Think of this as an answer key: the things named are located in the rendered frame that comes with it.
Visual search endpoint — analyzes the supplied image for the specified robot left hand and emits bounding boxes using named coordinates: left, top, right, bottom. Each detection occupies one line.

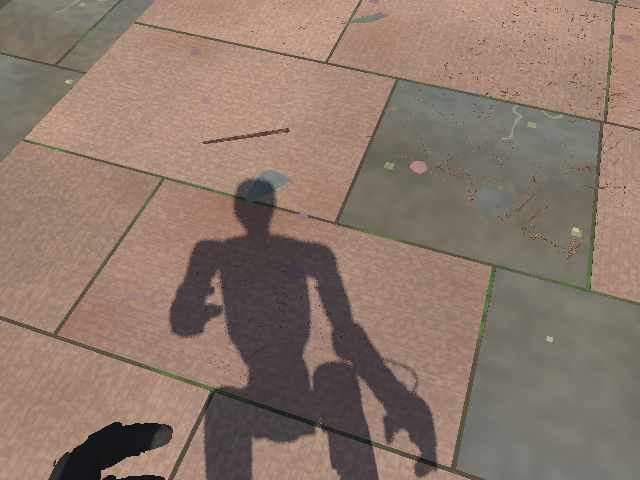
left=48, top=422, right=173, bottom=480

